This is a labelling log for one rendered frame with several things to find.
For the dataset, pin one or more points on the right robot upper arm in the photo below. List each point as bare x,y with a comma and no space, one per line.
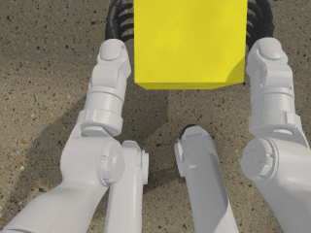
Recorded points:
281,172

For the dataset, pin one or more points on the carton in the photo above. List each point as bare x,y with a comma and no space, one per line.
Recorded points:
189,44

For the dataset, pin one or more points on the robot right hand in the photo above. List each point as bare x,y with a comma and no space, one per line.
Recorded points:
262,21

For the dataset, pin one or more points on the left robot forearm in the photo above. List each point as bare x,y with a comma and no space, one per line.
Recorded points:
101,116

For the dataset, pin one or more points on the robot thigh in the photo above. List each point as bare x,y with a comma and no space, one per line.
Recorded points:
124,209
210,207

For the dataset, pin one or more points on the left robot upper arm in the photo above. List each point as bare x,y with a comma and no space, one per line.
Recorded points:
89,165

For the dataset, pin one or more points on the right robot forearm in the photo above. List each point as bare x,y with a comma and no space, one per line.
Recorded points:
272,93

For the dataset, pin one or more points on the robot left hand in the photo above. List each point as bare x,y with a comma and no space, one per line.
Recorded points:
113,28

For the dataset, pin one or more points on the left robot thigh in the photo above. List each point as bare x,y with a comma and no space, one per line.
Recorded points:
124,209

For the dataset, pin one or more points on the right robot thigh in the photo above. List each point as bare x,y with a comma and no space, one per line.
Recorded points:
210,207

